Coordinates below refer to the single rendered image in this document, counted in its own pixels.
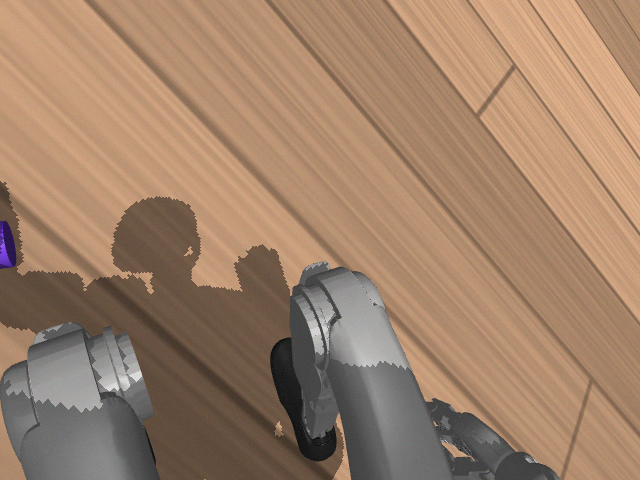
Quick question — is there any right robot hand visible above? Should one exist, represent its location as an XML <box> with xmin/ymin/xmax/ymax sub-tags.
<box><xmin>426</xmin><ymin>398</ymin><xmax>516</xmax><ymax>480</ymax></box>

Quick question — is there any right robot foot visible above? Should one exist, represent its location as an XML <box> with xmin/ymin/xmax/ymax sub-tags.
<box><xmin>270</xmin><ymin>337</ymin><xmax>336</xmax><ymax>461</ymax></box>

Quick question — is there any can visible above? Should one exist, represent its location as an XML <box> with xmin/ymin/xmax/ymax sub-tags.
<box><xmin>0</xmin><ymin>221</ymin><xmax>16</xmax><ymax>269</ymax></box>

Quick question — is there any right robot arm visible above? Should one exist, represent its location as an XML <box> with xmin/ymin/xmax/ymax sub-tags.
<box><xmin>495</xmin><ymin>452</ymin><xmax>561</xmax><ymax>480</ymax></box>

